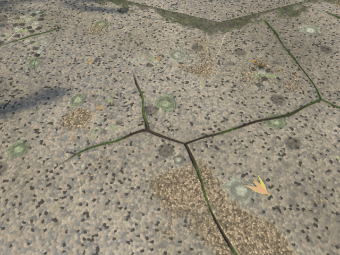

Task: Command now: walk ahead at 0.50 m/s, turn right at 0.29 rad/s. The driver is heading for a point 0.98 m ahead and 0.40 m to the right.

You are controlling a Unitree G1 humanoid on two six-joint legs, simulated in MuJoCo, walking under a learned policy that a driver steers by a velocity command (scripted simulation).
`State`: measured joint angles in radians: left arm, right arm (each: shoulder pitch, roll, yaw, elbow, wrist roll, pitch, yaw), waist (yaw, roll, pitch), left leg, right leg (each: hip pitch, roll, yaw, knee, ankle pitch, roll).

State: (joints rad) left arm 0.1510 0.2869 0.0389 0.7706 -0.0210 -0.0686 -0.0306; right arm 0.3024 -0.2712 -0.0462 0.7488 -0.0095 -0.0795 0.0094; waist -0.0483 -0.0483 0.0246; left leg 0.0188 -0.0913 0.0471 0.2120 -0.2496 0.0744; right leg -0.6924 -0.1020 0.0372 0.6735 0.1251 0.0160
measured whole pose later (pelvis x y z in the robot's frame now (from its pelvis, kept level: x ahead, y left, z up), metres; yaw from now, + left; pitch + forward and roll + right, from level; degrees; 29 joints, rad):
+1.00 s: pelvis +0.56 -0.11 +0.00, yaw -35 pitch +1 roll +2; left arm 0.13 0.30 0.07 0.62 -0.02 -0.02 -0.03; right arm 0.34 -0.29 -0.07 0.83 0.00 -0.08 0.00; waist -0.09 -0.04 0.04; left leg 0.01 -0.01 0.17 0.25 -0.28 0.00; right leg -0.68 -0.09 0.03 0.78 -0.03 0.00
